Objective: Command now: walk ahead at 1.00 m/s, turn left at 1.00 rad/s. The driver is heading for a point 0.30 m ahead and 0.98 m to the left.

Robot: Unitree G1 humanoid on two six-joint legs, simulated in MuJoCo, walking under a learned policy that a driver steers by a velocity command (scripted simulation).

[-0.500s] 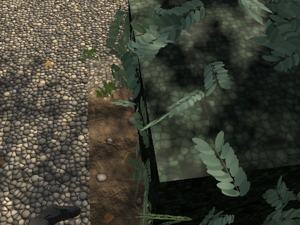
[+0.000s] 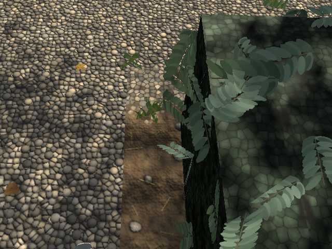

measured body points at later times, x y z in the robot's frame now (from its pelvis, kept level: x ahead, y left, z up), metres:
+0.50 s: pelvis -0.05 +0.21 -0.05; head -0.05 +0.23 +0.40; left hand -0.03 +0.52 -0.19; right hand +0.04 -0.08 -0.16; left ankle -0.06 +0.28 -0.72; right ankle -0.27 +0.03 -0.68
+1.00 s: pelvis +0.08 +0.49 -0.01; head +0.08 +0.56 +0.43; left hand +0.01 +0.84 -0.09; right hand +0.33 +0.28 -0.10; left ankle -0.06 +0.28 -0.71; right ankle +0.26 +0.56 -0.72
